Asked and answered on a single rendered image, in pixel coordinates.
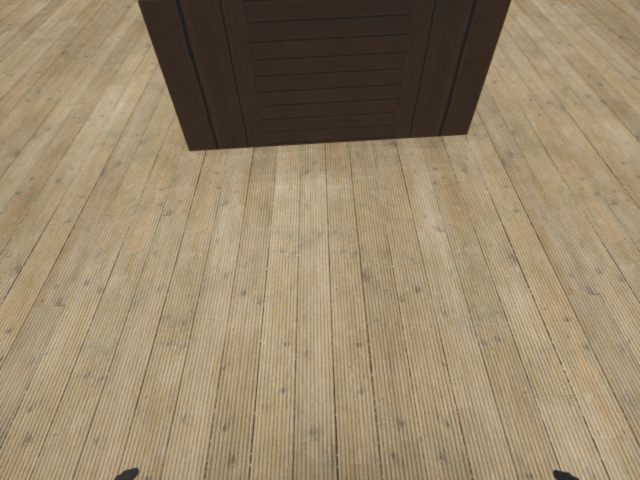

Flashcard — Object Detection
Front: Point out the pedestal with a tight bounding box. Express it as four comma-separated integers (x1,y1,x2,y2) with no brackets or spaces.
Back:
138,0,511,151

